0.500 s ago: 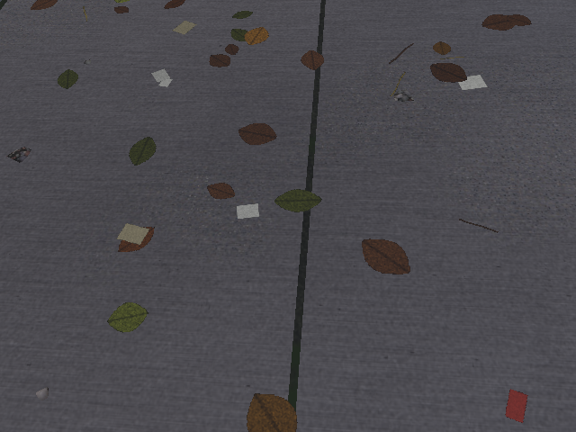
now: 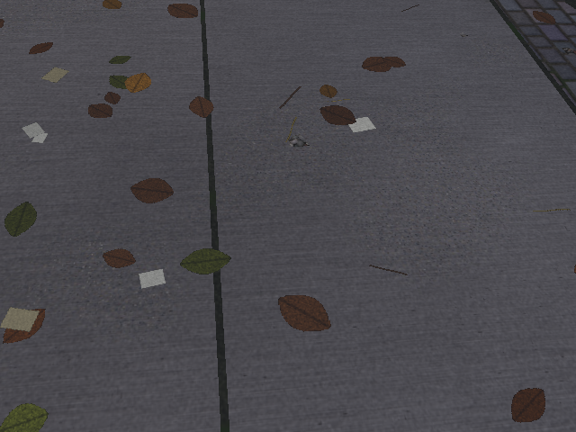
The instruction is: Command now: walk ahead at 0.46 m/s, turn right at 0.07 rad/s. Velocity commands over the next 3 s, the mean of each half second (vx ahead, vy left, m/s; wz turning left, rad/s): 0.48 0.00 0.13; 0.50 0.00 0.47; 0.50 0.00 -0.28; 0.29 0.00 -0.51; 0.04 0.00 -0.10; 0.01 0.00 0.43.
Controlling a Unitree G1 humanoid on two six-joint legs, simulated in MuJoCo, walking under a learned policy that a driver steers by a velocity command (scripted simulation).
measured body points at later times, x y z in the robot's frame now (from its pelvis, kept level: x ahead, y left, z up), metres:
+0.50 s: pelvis +0.26 -0.04 +0.00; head +0.28 -0.04 +0.45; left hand +0.24 +0.22 -0.14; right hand +0.40 -0.28 -0.13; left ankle +0.38 +0.12 -0.68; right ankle +0.20 -0.11 -0.75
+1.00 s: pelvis +0.54 +0.05 +0.00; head +0.56 +0.07 +0.45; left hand +0.59 +0.33 -0.12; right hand +0.66 -0.20 -0.13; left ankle +0.49 +0.07 -0.75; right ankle +0.71 -0.08 -0.68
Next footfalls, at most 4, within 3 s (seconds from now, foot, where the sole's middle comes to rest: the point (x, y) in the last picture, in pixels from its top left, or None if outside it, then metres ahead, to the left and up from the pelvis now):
0.18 right None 0.24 -0.11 -0.78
0.70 left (225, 429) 0.53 0.09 -0.78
1.26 right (243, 298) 0.88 0.04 -0.78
1.76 left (176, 221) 1.15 0.24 -0.78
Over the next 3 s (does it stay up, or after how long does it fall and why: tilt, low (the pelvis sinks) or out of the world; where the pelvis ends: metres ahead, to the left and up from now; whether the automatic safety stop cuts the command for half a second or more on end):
stays up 0.99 0.18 -0.01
